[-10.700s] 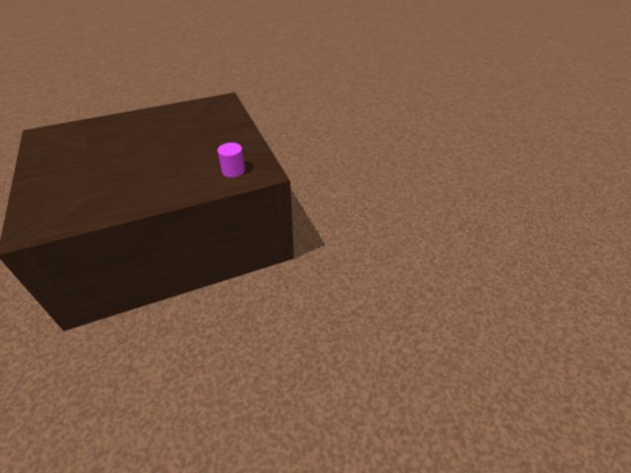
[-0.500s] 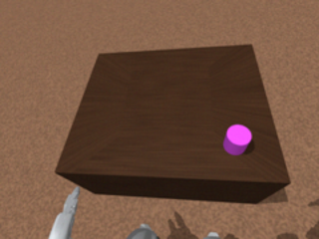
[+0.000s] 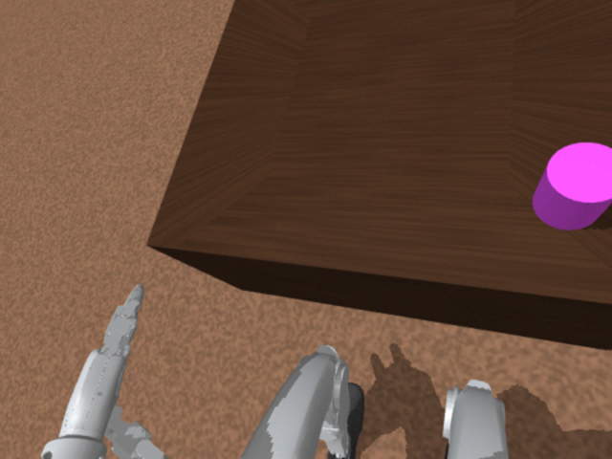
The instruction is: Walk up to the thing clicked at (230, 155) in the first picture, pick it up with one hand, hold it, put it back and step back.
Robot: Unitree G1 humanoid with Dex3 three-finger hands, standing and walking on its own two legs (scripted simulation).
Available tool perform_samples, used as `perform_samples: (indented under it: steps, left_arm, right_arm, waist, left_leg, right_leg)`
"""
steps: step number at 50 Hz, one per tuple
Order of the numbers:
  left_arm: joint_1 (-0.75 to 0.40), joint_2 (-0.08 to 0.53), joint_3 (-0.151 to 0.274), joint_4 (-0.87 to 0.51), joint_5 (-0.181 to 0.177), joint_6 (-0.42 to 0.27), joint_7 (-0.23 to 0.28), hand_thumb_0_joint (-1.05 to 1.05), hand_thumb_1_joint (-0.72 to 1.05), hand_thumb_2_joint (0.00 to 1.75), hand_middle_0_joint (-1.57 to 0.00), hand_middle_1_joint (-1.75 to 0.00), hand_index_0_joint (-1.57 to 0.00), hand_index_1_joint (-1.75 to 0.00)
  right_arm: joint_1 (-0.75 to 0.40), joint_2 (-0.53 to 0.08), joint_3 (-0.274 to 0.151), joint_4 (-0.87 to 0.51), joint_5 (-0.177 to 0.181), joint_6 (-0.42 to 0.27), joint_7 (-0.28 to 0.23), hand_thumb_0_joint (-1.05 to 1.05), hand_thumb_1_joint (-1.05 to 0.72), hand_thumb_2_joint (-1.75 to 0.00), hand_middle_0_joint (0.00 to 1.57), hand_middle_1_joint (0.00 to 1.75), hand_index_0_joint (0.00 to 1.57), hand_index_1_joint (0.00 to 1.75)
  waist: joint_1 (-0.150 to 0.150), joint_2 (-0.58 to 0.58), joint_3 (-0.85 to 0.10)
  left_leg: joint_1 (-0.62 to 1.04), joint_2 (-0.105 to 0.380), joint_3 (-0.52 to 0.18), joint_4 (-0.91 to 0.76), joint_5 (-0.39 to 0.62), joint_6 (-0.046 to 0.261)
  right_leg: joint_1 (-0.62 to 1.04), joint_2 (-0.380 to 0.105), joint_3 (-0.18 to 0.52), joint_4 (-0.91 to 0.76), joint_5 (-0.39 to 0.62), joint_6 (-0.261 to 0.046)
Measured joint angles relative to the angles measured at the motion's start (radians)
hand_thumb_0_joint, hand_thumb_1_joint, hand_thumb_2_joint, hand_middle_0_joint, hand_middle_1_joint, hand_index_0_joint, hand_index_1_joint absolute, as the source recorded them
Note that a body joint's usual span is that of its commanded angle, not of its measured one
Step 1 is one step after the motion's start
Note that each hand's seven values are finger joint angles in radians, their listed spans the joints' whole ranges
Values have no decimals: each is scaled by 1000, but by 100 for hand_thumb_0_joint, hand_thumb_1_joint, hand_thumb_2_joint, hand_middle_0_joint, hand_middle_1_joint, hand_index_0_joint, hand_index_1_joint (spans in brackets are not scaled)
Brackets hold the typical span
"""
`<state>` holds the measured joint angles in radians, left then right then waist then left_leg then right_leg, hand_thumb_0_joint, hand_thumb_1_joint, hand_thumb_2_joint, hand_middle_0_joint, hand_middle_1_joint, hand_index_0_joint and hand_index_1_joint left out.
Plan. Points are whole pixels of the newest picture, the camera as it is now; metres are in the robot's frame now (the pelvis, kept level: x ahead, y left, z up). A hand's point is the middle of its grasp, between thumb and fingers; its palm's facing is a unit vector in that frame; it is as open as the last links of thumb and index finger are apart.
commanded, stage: close in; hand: right
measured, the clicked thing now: (575, 188) +0.52 -0.24 -0.13
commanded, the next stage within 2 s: rest palm in 0.56 s
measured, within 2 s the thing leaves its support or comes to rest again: leaves its support in 1.76 s
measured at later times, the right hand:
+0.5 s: hand (603, 221) +0.46 -0.26 -0.11, palm faces +0.21 +0.98 +0.02, open 17.7 cm
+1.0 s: hand (574, 207) +0.48 -0.23 -0.12, palm faces +0.25 +0.97 +0.02, open 16.7 cm
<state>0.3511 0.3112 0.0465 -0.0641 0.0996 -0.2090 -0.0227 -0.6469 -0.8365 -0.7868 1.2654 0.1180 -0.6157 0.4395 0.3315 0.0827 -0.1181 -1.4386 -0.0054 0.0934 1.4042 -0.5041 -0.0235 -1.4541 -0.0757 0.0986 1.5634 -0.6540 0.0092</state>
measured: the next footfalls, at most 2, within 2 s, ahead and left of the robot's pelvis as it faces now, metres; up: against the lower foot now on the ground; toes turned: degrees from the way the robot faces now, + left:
none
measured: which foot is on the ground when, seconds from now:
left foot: down 0.00-1.00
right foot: down 0.00-1.00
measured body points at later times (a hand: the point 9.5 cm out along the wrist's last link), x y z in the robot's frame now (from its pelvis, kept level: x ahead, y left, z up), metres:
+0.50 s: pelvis -0.03 +0.00 -0.06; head +0.16 -0.09 +0.34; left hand +0.15 +0.26 +0.08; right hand +0.45 -0.31 -0.11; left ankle +0.07 +0.14 -0.56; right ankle +0.02 -0.11 -0.56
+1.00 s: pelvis -0.03 +0.01 -0.06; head +0.18 -0.08 +0.33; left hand +0.16 +0.25 +0.09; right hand +0.47 -0.28 -0.12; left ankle +0.07 +0.14 -0.56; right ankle +0.02 -0.11 -0.56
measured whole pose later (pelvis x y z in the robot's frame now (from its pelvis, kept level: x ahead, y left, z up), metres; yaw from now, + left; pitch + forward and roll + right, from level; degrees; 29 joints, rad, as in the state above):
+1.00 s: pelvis -0.03 +0.01 -0.06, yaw -1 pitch +33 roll +6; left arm 0.51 0.36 0.20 -0.51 0.08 -0.16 -0.08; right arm -0.71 -0.60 -0.64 1.08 -0.04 -0.59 0.08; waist 0.40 0.06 -0.15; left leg -1.68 0.02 0.07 1.65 -0.54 -0.02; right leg -1.67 -0.05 0.09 1.78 -0.68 0.01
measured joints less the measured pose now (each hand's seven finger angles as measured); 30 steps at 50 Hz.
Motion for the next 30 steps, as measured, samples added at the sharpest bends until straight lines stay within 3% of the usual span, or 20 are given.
perform_samples:
  steps: [7, 12, 18, 22, 30]
  left_arm:
    - [27, 18, 40, -125, -2, -15, -28, -1, -54, 6, -6, -5, -5, -5]
    - [75, 18, 54, -233, 0, 2, -46, -1, -55, 5, -6, -5, -6, -5]
    - [97, 48, 112, -307, -10, 11, -48, -1, -54, 5, -7, -6, -7, -5]
    - [126, 44, 145, -309, -17, 19, -50, -1, -53, 4, -7, -6, -7, -5]
    - [144, 50, 138, -394, -25, 55, -49, -1, -53, 4, -7, -6, -7, -5]
  right_arm:
    - [26, 49, 6, 1, -23, -20, -33, -2, 60, -5, 5, 5, 5, 5]
    - [25, 107, -10, -91, -37, -39, -106, -2, 60, -4, 4, 5, 5, 5]
    - [6, 135, 65, -170, -97, 2, -187, -2, 59, -4, 4, 5, 5, 5]
    - [0, 177, 115, -188, -106, 34, -216, -2, 59, -4, 4, 5, 4, 5]
    - [-24, 220, 116, -148, -112, 42, -287, -2, 57, -5, 4, 5, 4, 5]
  waist:
    - [35, -18, -17]
    - [50, 0, -25]
    - [59, 2, -39]
    - [50, -25, -44]
    - [49, -51, -31]
  left_leg:
    - [-113, 2, 10, 110, -21, 0]
    - [-184, 7, 8, 192, -33, 2]
    - [-213, 14, 13, 213, -23, 6]
    - [-212, 20, 9, 209, -19, 5]
    - [-205, 17, -20, 221, -23, -6]
  right_leg:
    - [-117, 3, 18, 119, -27, -1]
    - [-183, 9, 21, 194, -38, 1]
    - [-216, 17, 28, 216, -24, 6]
    - [-217, 24, 23, 209, -17, 1]
    - [-191, 20, -7, 207, -23, -9]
